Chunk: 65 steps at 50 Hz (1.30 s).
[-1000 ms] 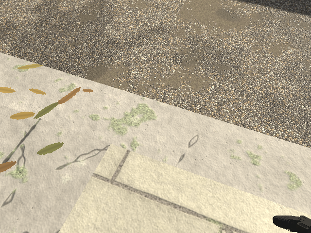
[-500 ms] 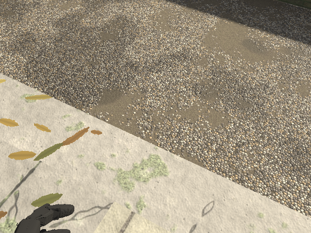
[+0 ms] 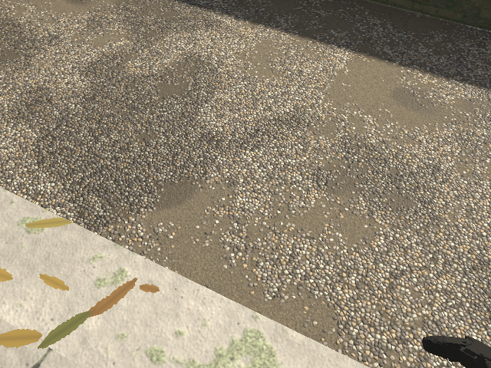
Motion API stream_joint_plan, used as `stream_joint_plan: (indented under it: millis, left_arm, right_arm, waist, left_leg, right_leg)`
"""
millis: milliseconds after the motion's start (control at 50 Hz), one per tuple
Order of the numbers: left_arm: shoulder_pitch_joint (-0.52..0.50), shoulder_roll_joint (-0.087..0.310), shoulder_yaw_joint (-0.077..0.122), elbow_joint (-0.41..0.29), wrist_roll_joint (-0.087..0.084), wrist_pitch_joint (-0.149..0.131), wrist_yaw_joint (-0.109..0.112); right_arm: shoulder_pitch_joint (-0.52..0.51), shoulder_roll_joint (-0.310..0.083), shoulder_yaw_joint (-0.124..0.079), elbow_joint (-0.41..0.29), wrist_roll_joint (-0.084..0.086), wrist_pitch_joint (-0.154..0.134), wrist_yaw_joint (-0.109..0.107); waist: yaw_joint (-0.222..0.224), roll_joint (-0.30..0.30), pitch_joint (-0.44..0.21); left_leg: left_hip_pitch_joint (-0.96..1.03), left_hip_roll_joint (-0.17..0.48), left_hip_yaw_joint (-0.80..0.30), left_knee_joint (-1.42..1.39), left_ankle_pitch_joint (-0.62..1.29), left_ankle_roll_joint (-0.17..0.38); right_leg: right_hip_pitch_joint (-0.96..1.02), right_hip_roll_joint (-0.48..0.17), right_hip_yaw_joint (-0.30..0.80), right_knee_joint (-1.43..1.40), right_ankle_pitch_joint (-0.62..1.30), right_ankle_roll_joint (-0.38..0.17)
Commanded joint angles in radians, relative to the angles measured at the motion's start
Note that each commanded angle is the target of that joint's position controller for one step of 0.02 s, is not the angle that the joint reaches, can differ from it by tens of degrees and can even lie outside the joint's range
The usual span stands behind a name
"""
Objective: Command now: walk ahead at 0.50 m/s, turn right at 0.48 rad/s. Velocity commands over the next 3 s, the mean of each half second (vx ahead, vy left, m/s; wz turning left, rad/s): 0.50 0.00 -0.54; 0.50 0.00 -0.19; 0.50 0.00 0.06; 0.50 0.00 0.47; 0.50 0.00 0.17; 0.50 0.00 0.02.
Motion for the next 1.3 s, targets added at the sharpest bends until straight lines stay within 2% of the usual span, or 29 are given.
stream_joint_plan:
  millis: [20, 60, 120, 320, 340, 380, 420, 440, 460, 480, 520, 560, 640, 720, 780, 800, 840, 860, 900, 920, 940, 980, 1020, 1120, 1200, 1220, 1240, 1260, 1300]
  left_arm:
    - [0.048, 0.005, -0.010, -0.154, -0.018, -0.012, 0.015]
    - [-0.053, 0.127, 0.025, -0.147, -0.020, 0.004, 0.026]
    - [-0.063, 0.102, 0.032, -0.162, -0.005, 0.028, 0.018]
    - [-0.217, 0.022, 0.000, -0.252, 0.007, 0.040, -0.024]
    - [-0.259, 0.052, 0.009, -0.269, 0.084, 0.049, -0.029]
    - [-0.247, 0.055, 0.015, -0.260, 0.066, 0.057, -0.037]
    - [-0.003, 0.070, 0.034, -0.177, 0.043, 0.046, -0.026]
    - [0.141, 0.159, 0.057, -0.151, 0.039, 0.034, -0.009]
    - [0.044, 0.274, 0.056, -0.199, 0.004, 0.036, -0.015]
    - [0.039, 0.264, 0.074, -0.192, -0.020, 0.051, -0.010]
    - [-0.035, 0.127, 0.024, -0.146, 0.025, 0.055, 0.005]
    - [-0.142, 0.039, -0.016, -0.152, 0.046, 0.035, 0.002]
    - [-0.137, 0.081, -0.009, -0.123, 0.027, -0.002, -0.015]
    - [-0.126, 0.102, -0.005, -0.129, 0.016, 0.014, -0.017]
    - [-0.136, 0.096, -0.007, -0.142, 0.028, 0.033, -0.020]
    - [-0.146, 0.047, -0.023, -0.147, 0.020, 0.041, -0.019]
    - [-0.195, 0.050, -0.034, -0.140, 0.037, 0.046, -0.003]
    - [-0.207, 0.048, -0.038, -0.142, 0.041, 0.052, -0.002]
    - [-0.227, 0.022, -0.045, -0.166, 0.026, 0.069, 0.009]
    - [-0.190, 0.000, -0.050, -0.179, 0.032, 0.072, 0.018]
    - [-0.207, -0.007, -0.057, -0.205, 0.052, 0.078, 0.019]
    - [-0.310, 0.058, -0.030, -0.208, 0.048, 0.069, 0.012]
    - [-0.329, 0.042, -0.032, -0.215, 0.033, 0.066, 0.001]
    - [-0.342, -0.014, -0.060, -0.198, 0.053, 0.095, 0.003]
    - [-0.340, -0.068, -0.093, -0.199, 0.081, 0.107, -0.004]
    - [-0.325, -0.061, -0.095, -0.197, 0.082, 0.099, -0.006]
    - [-0.388, -0.001, -0.080, -0.199, 0.061, 0.092, -0.010]
    - [-0.407, 0.026, -0.071, -0.215, 0.036, 0.090, -0.017]
    - [-0.442, 0.031, -0.080, -0.235, 0.032, 0.086, -0.020]
  right_arm:
    - [0.355, -0.276, -0.085, 0.037, -0.015, 0.018, -0.003]
    - [0.263, -0.144, -0.049, 0.018, 0.012, 0.028, 0.001]
    - [0.187, -0.095, -0.028, 0.032, -0.012, 0.032, 0.000]
    - [0.245, -0.174, -0.050, 0.159, 0.006, 0.029, -0.003]
    - [0.274, -0.154, -0.043, 0.141, -0.025, 0.034, -0.007]
    - [0.300, -0.176, -0.050, 0.132, -0.027, 0.044, -0.015]
    - [0.262, -0.217, -0.062, 0.112, -0.027, 0.066, -0.025]
    - [0.252, -0.171, -0.050, 0.082, -0.018, 0.069, -0.021]
    - [0.264, -0.083, -0.029, -0.015, -0.013, 0.080, -0.012]
    - [0.154, -0.188, -0.050, -0.036, -0.025, 0.087, -0.024]
    - [0.164, -0.142, -0.031, -0.013, 0.004, 0.098, -0.042]
    - [0.200, -0.083, -0.017, 0.011, -0.014, 0.136, -0.047]
    - [0.180, -0.095, -0.023, 0.028, -0.018, 0.164, -0.033]
    - [0.050, -0.077, -0.007, -0.006, -0.019, 0.162, -0.011]
    - [-0.025, -0.082, -0.005, -0.038, -0.002, 0.149, -0.008]
    - [-0.010, -0.062, 0.007, -0.039, -0.004, 0.136, -0.011]
    - [0.071, 0.020, 0.044, -0.026, -0.061, 0.130, -0.013]
    - [0.131, 0.007, 0.044, -0.020, -0.064, 0.136, -0.015]
    - [0.188, -0.034, 0.036, -0.019, -0.059, 0.122, -0.019]
    - [0.253, -0.077, 0.033, -0.023, -0.060, 0.115, -0.020]
    - [0.235, -0.163, 0.004, -0.011, -0.013, 0.123, -0.015]
    - [0.215, -0.109, 0.021, -0.035, -0.007, 0.126, -0.015]
    - [0.119, -0.088, 0.032, -0.059, -0.011, 0.118, -0.025]
    - [0.016, -0.043, 0.057, -0.087, -0.014, 0.088, 0.002]
    - [0.018, -0.051, 0.054, -0.093, -0.007, 0.120, 0.009]
    - [0.012, -0.042, 0.053, -0.099, 0.000, 0.129, 0.010]
    - [0.046, 0.002, 0.064, -0.116, -0.007, 0.138, 0.013]
    - [0.012, 0.002, 0.068, -0.124, -0.023, 0.143, 0.014]
    - [-0.009, -0.016, 0.061, -0.133, -0.032, 0.140, 0.014]
  waist:
    - [-0.128, 0.356, -0.252]
    - [-0.153, 0.165, -0.024]
    - [-0.094, 0.164, 0.023]
    - [-0.128, 0.101, 0.046]
    - [-0.120, 0.104, 0.038]
    - [-0.119, 0.150, 0.031]
    - [0.022, 0.117, -0.087]
    - [0.105, -0.086, -0.167]
    - [-0.005, -0.338, -0.267]
    - [0.080, -0.216, -0.306]
    - [-0.026, -0.090, -0.074]
    - [-0.109, -0.099, -0.034]
    - [-0.129, -0.068, -0.030]
    - [-0.077, -0.070, -0.003]
    - [-0.055, -0.056, 0.021]
    - [-0.040, -0.049, 0.017]
    - [-0.075, -0.075, -0.054]
    - [-0.098, -0.087, -0.067]
    - [-0.103, 0.025, -0.098]
    - [-0.098, 0.147, -0.157]
    - [-0.123, 0.331, -0.115]
    - [-0.158, 0.198, -0.052]
    - [-0.096, 0.138, -0.056]
    - [-0.045, 0.133, -0.113]
    - [-0.050, 0.108, -0.103]
    - [-0.045, 0.037, -0.112]
    - [-0.105, -0.104, -0.101]
    - [-0.074, -0.170, -0.060]
    - [-0.088, -0.163, 0.002]
  left_leg:
    - [0.643, 0.441, -0.609, -0.108, -0.165, 0.268]
    - [0.446, 0.373, -0.509, -0.175, -0.405, 0.229]
    - [0.274, 0.262, -0.264, -0.216, -0.224, 0.191]
    - [0.185, 0.278, 0.053, -0.097, 0.199, 0.187]
    - [0.138, 0.257, 0.125, -0.065, 0.174, 0.134]
    - [0.122, 0.256, 0.141, -0.003, 0.194, 0.105]
    - [0.113, 0.200, 0.232, 0.352, 0.431, 0.060]
    - [-0.071, 0.121, 0.261, 0.783, 0.142, 0.015]
    - [-0.368, -0.019, 0.132, 1.045, -0.465, -0.021]
    - [-0.465, -0.006, 0.016, 1.084, -0.366, -0.022]
    - [-0.409, 0.074, 0.020, 0.960, -0.266, -0.016]
    - [-0.209, 0.093, 0.019, 0.793, -0.233, -0.031]
    - [-0.145, 0.059, 0.036, 0.602, -0.135, -0.021]
    - [-0.157, 0.053, 0.042, 0.425, -0.072, -0.013]
    - [-0.169, 0.059, 0.031, 0.334, -0.091, -0.025]
    - [-0.141, 0.075, 0.025, 0.255, -0.081, -0.030]
    - [0.153, -0.002, 0.094, 0.296, -0.051, -0.031]
    - [0.178, -0.017, 0.103, 0.261, -0.140, -0.015]
    - [0.307, 0.057, 0.033, 0.021, 0.049, 0.050]
    - [0.457, 0.187, -0.106, 0.085, 0.328, 0.102]
    - [0.403, 0.266, -0.291, -0.007, 0.287, 0.193]
    - [0.341, 0.298, -0.389, -0.080, 0.226, 0.239]
    - [0.229, 0.273, -0.302, -0.094, 0.248, 0.213]
    - [0.119, 0.172, -0.119, -0.088, 0.328, 0.141]
    - [0.039, 0.119, -0.099, -0.070, 0.009, 0.103]
    - [0.041, 0.111, -0.109, -0.023, -0.095, 0.089]
    - [0.011, 0.029, -0.014, -0.005, -0.217, 0.051]
    - [0.034, -0.004, 0.060, 0.056, -0.245, 0.019]
    - [0.071, -0.007, 0.080, 0.078, -0.199, 0.002]
  right_leg:
    - [-0.542, 0.009, -0.035, 0.523, -0.253, -0.005]
    - [-0.677, -0.096, -0.063, 0.672, -0.122, 0.027]
    - [-0.588, -0.160, -0.082, 0.639, 0.029, 0.044]
    - [-0.483, -0.160, -0.196, 0.286, 0.337, -0.010]
    - [-0.405, -0.111, -0.314, 0.260, 0.300, -0.033]
    - [-0.297, -0.072, -0.335, 0.228, 0.195, -0.071]
    - [-0.003, 0.003, -0.312, 0.088, 0.136, -0.113]
    - [0.191, -0.160, -0.039, -0.031, 0.083, -0.174]
    - [0.335, -0.431, 0.502, -0.227, 0.204, -0.252]
    - [0.329, -0.445, 0.560, -0.289, 0.070, -0.298]
    - [0.027, -0.393, 0.313, -0.236, 0.194, -0.232]
    - [-0.200, -0.286, 0.146, -0.235, 0.308, -0.164]
    - [-0.231, -0.235, 0.084, -0.271, 0.273, -0.167]
    - [-0.183, -0.237, 0.130, -0.322, 0.014, -0.156]
    - [-0.139, -0.255, 0.150, -0.308, 0.015, -0.161]
    - [-0.120, -0.227, 0.112, -0.291, 0.111, -0.160]
    - [-0.236, -0.204, -0.006, -0.188, 0.609, -0.149]
    - [-0.199, -0.200, -0.014, -0.151, 0.648, -0.141]
    - [-0.169, -0.149, 0.022, -0.002, 0.415, -0.071]
    - [-0.276, -0.062, -0.045, 0.162, 0.140, -0.033]
    - [-0.423, 0.014, -0.159, 0.203, -0.108, 0.013]
    - [-0.507, 0.020, -0.073, 0.377, -0.131, 0.059]
    - [-0.437, 0.012, -0.042, 0.442, -0.035, 0.091]
    - [-0.175, -0.038, -0.120, 0.222, 0.088, 0.101]
    - [0.024, -0.024, -0.199, 0.022, 0.144, 0.052]
    - [0.052, -0.071, -0.150, -0.018, 0.178, 0.022]
    - [0.038, -0.104, -0.078, -0.028, 0.183, -0.007]
    - [-0.060, -0.144, 0.021, -0.126, 0.066, -0.033]
    - [-0.143, -0.181, 0.107, -0.199, 0.028, -0.053]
